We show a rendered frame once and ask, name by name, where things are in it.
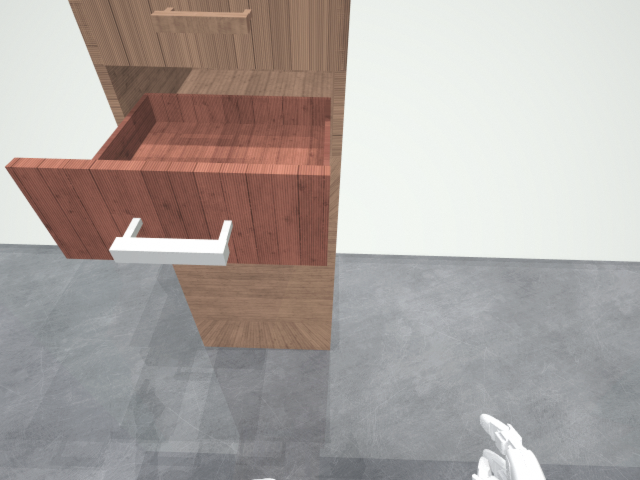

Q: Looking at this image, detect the handle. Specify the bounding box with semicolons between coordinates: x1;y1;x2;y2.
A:
109;218;233;266
150;11;250;35

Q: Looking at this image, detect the drawer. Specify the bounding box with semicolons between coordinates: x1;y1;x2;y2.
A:
5;93;331;266

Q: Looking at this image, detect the robot right hand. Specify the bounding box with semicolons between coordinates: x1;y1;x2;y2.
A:
472;414;546;480

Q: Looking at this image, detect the cabinet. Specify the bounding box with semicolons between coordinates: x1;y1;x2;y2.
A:
68;0;351;350

